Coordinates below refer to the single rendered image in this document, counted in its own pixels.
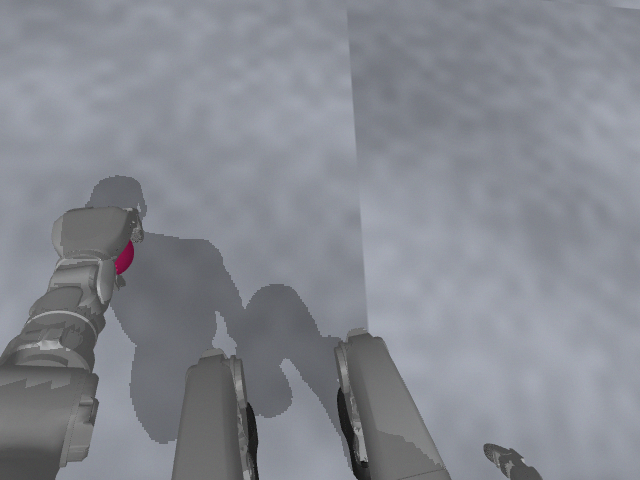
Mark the ball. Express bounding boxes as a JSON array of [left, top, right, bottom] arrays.
[[114, 240, 134, 275]]

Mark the left robot arm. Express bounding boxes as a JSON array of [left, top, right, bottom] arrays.
[[0, 250, 116, 480]]

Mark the left robot hand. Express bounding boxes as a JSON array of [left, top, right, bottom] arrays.
[[52, 206, 144, 291]]

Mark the right robot hand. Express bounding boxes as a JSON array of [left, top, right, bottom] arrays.
[[483, 443, 543, 480]]

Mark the right robot foot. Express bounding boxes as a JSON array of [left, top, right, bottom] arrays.
[[337, 387, 371, 480]]

